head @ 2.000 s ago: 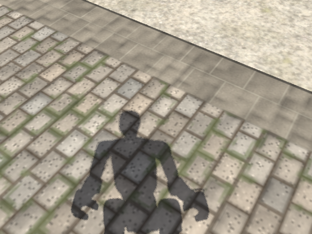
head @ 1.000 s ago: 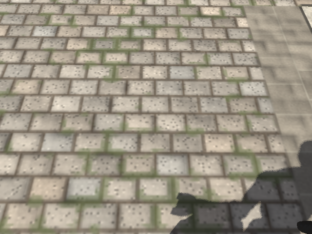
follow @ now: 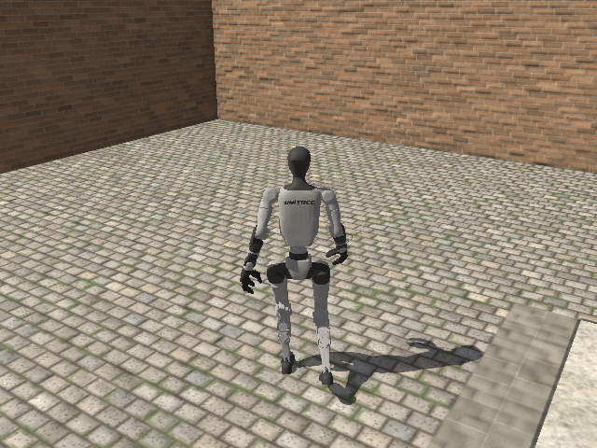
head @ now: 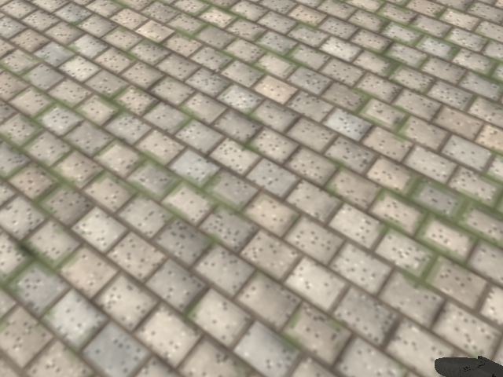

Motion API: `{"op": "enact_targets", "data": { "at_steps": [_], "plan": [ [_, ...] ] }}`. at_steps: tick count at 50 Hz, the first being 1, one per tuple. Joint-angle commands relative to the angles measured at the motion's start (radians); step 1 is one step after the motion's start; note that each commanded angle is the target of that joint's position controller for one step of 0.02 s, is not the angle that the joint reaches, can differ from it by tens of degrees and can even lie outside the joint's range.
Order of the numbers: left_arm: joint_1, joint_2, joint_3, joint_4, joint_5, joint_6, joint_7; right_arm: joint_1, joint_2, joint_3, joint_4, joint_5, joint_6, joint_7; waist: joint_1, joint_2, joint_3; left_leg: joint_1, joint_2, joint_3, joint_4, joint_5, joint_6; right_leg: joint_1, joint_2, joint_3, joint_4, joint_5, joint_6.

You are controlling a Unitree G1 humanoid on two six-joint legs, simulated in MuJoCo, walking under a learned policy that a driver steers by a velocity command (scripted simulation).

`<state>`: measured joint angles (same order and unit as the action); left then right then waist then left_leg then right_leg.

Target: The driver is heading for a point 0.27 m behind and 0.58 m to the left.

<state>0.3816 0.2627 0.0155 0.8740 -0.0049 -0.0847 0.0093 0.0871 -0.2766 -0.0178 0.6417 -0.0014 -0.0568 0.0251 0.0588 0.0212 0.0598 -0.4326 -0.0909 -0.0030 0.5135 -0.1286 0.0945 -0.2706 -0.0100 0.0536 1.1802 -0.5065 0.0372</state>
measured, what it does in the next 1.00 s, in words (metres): walks ahead, turning left: right foot, then left foot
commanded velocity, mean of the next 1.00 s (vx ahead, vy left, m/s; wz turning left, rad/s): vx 0.36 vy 0.00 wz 0.85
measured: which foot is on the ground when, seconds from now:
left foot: down 0.00-0.36, up 0.38-0.84, down 0.86-1.00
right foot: up 0.00-0.34, down 0.36-0.84, up 0.86-1.00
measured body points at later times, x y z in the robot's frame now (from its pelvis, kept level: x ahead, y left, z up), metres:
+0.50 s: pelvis +0.16 -0.04 +0.01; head +0.20 -0.03 +0.45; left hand +0.24 +0.28 -0.07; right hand +0.40 -0.27 -0.09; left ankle +0.07 +0.07 -0.64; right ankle +0.26 -0.11 -0.73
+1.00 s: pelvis +0.23 +0.13 +0.00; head +0.21 +0.16 +0.45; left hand +0.13 +0.42 -0.11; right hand +0.49 +0.00 -0.09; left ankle +0.12 +0.11 -0.73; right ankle +0.34 +0.02 -0.65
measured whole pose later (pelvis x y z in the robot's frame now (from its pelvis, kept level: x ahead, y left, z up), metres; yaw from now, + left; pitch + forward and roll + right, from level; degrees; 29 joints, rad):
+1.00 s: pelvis +0.23 +0.13 +0.00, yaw +52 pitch +3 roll -1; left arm 0.19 0.30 0.04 0.67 0.07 -0.02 -0.04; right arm 0.38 -0.28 -0.03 0.67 -0.02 -0.01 0.02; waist -0.04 -0.06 -0.04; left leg -0.19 -0.08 -0.01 0.54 -0.40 0.10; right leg -0.58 -0.09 -0.02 1.14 -0.34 0.06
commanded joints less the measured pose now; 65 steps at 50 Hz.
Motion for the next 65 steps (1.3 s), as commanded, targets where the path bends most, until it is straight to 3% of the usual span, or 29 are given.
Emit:
{"op": "enact_targets", "data": {
  "at_steps": [1,7,12,16,17,18,19,20,21,22,25,29,35,36,39,41,42,43,44,45,47,49,54,58,60,62,63,64,65],
  "plan": [
    [-0.049,0.163,0.044,-0.126,0.010,-0.007,0.022,0.089,-0.155,-0.060,-0.045,0.015,-0.007,-0.010,-0.050,-0.052,-0.161,0.390,0.283,-0.351,-0.160,0.735,0.229,-0.346,-0.050,0.030,0.081,0.087,0.036],
    [-0.169,0.100,0.034,-0.209,0.028,0.037,0.035,0.094,-0.185,-0.087,-0.031,0.016,0.023,-0.040,-0.010,0.044,-0.167,0.131,0.188,-0.301,-0.159,0.667,0.177,-0.247,0.013,0.023,-0.247,0.237,0.066],
    [-0.353,0.113,0.035,-0.272,0.011,0.049,0.021,0.122,-0.206,-0.103,-0.031,0.033,0.072,-0.072,-0.048,0.074,-0.186,0.143,0.138,-0.411,-0.108,0.388,0.083,-0.183,0.090,0.075,-0.480,0.367,0.063],
    [-0.345,0.155,0.058,-0.276,0.004,0.033,0.015,0.092,-0.187,-0.104,-0.059,0.032,0.087,-0.082,-0.030,0.136,-0.164,0.208,0.121,-0.532,-0.027,0.228,0.044,-0.080,0.076,0.122,-0.702,0.378,0.040],
    [-0.301,0.161,0.065,-0.263,0.004,0.025,0.014,0.076,-0.163,-0.098,-0.069,0.034,0.088,-0.080,-0.008,0.121,-0.168,0.175,0.079,-0.512,0.043,0.136,0.014,0.028,0.035,0.108,-0.824,0.503,0.014],
    [-0.276,0.197,0.074,-0.263,0.017,0.028,0.020,0.163,-0.085,-0.078,-0.063,0.025,0.090,-0.074,-0.050,-0.034,-0.249,0.066,0.000,-0.402,0.255,-0.259,-0.036,0.237,-0.168,0.236,-0.811,0.684,-0.073],
    [-0.279,0.216,0.073,-0.273,0.053,0.045,0.022,0.277,-0.089,-0.077,-0.072,0.034,0.088,-0.074,-0.116,-0.253,-0.282,-0.137,-0.109,-0.260,0.408,-0.606,-0.086,0.367,-0.379,0.507,-0.806,0.886,-0.252],
    [-0.282,0.184,0.078,-0.278,0.041,0.052,0.022,0.319,-0.188,-0.099,-0.059,0.022,0.082,-0.066,-0.116,-0.281,-0.296,-0.185,-0.010,-0.213,0.600,-0.555,-0.134,0.338,-0.452,0.601,-0.824,0.795,-0.325],
    [-0.318,0.127,0.065,-0.297,0.034,0.055,0.027,0.271,-0.247,-0.120,-0.042,0.030,0.090,-0.064,-0.095,-0.201,-0.227,-0.200,0.033,-0.185,0.681,-0.466,-0.166,0.271,-0.380,0.467,-0.822,0.711,-0.302],
    [-0.348,0.103,0.060,-0.303,0.032,0.063,0.031,0.242,-0.251,-0.128,-0.033,0.033,0.106,-0.069,-0.094,-0.139,-0.176,-0.207,0.056,-0.162,0.724,-0.395,-0.185,0.208,-0.308,0.342,-0.821,0.620,-0.258],
    [-0.368,0.113,0.062,-0.294,0.031,0.078,0.043,0.203,-0.171,-0.112,-0.064,0.032,0.126,-0.067,-0.090,-0.141,-0.107,-0.187,0.096,-0.068,0.749,-0.279,-0.201,0.079,-0.220,0.146,-0.874,0.566,-0.232],
    [-0.235,0.173,0.092,-0.251,0.004,0.063,0.041,0.119,-0.139,-0.094,-0.119,0.032,0.099,-0.037,-0.020,-0.206,-0.166,-0.272,0.174,-0.013,0.617,-0.230,-0.173,0.215,-0.279,0.165,-1.000,0.050,-0.229],
    [-0.227,0.237,0.126,-0.230,-0.011,0.022,0.017,0.079,-0.121,-0.085,-0.114,0.027,0.077,-0.009,-0.031,-0.169,-0.099,-0.171,0.219,0.028,0.416,-0.202,-0.102,0.162,-0.324,0.040,-1.071,-0.065,-0.186],
    [-0.169,0.222,0.113,-0.214,0.056,0.034,-0.008,0.047,-0.114,-0.073,-0.130,-0.066,0.103,0.045,-0.029,-0.107,-0.115,-0.074,0.165,0.077,0.342,-0.231,-0.081,0.112,-0.317,-0.063,-1.048,-0.077,-0.143],
    [-0.201,0.246,0.119,-0.220,0.056,0.055,-0.017,0.032,-0.116,-0.072,-0.133,-0.028,0.108,0.086,-0.042,-0.218,-0.071,0.078,0.140,0.156,0.215,-0.264,-0.042,0.024,-0.314,-0.161,-1.025,-0.130,-0.088],
    [-0.220,0.239,0.115,-0.222,0.041,0.071,-0.021,0.123,-0.106,-0.067,-0.094,-0.031,0.101,0.072,-0.104,-0.144,-0.043,0.224,0.109,0.197,0.087,-0.220,-0.010,-0.045,-0.309,-0.226,-0.899,-0.156,-0.074],
    [-0.209,0.195,0.104,-0.219,0.049,0.077,-0.021,0.271,-0.125,-0.078,-0.016,-0.035,0.090,0.054,-0.162,0.017,-0.058,0.377,0.053,0.177,0.044,-0.269,0.008,-0.127,-0.235,-0.303,-0.638,-0.113,-0.063],
    [-0.261,0.109,0.071,-0.248,0.067,0.081,-0.027,0.456,-0.182,-0.093,0.046,-0.028,0.078,0.034,-0.254,0.270,-0.044,0.535,0.155,-0.071,-0.036,-0.442,0.057,-0.392,-0.143,-0.345,-0.168,-0.140,-0.042],
    [-0.342,0.011,0.035,-0.348,0.075,0.076,-0.032,0.421,-0.286,-0.092,-0.015,-0.012,0.064,0.018,-0.216,0.394,-0.001,0.555,0.346,-0.610,-0.203,-0.633,0.153,-0.773,-0.007,-0.190,0.087,-0.169,-0.009],
    [-0.437,0.087,0.046,-0.409,0.087,0.055,-0.037,0.396,-0.304,-0.105,-0.036,-0.012,0.060,0.000,-0.243,0.233,-0.005,0.565,0.427,-0.773,-0.355,-0.633,0.223,-0.879,-0.045,-0.041,0.119,-0.036,0.000],
    [-0.372,0.172,0.060,-0.357,0.078,0.025,-0.048,0.348,-0.247,-0.089,-0.030,-0.028,0.049,-0.019,-0.166,0.096,0.004,0.505,0.374,-0.608,-0.312,-0.531,0.214,-0.780,-0.101,-0.026,0.043,0.141,0.011],
    [-0.294,0.195,0.062,-0.308,0.078,0.036,-0.058,0.302,-0.211,-0.071,-0.030,-0.021,0.028,-0.024,-0.110,0.086,0.010,0.400,0.278,-0.488,-0.354,-0.451,0.192,-0.633,-0.110,-0.033,-0.048,0.214,0.031],
    [-0.427,0.133,0.034,-0.331,0.044,0.064,-0.063,0.335,-0.203,-0.076,0.035,-0.011,-0.008,-0.015,-0.108,0.020,0.062,0.344,0.176,-0.355,-0.370,-0.054,0.188,-0.514,-0.042,-0.076,-0.327,0.383,0.048],
    [-0.520,0.117,0.020,-0.374,0.025,0.056,-0.059,0.355,-0.226,-0.087,0.082,0.006,-0.023,-0.024,-0.128,0.062,0.036,0.342,0.213,-0.382,-0.356,0.247,0.156,-0.300,-0.006,-0.075,-0.537,0.491,0.006],
    [-0.379,0.154,0.036,-0.337,0.024,0.051,-0.039,0.298,-0.256,-0.094,0.086,0.008,-0.026,-0.025,-0.052,0.065,-0.036,0.330,0.198,-0.357,-0.240,0.559,0.104,-0.045,0.040,-0.084,-0.592,0.431,-0.027],
    [0.046,0.237,0.081,-0.235,0.019,0.049,0.007,0.226,-0.291,-0.103,0.087,-0.008,-0.029,-0.015,0.168,0.029,-0.254,0.157,0.119,-0.313,0.244,0.681,0.054,0.465,0.019,-0.087,-0.547,0.285,-0.054],
    [0.256,0.310,0.104,-0.203,0.052,0.040,0.031,0.222,-0.149,-0.067,0.066,-0.022,-0.042,-0.016,0.216,-0.139,-0.390,-0.013,0.024,-0.254,0.641,0.182,0.048,0.685,-0.215,0.181,-0.598,-0.153,-0.067],
    [0.144,0.360,0.105,-0.225,0.077,0.034,0.022,0.285,-0.046,-0.034,-0.001,0.026,-0.040,-0.009,0.076,-0.485,-0.462,-0.231,-0.070,-0.201,0.865,-0.366,0.038,0.697,-0.435,0.773,-0.931,-0.523,-0.101],
    [-0.052,0.269,0.096,-0.263,0.069,0.039,0.014,0.268,-0.111,-0.034,0.030,0.003,-0.022,-0.014,0.016,-0.338,-0.289,-0.304,0.014,-0.170,0.926,-0.253,0.045,0.514,-0.418,0.809,-0.989,-0.551,-0.134]
  ]
}}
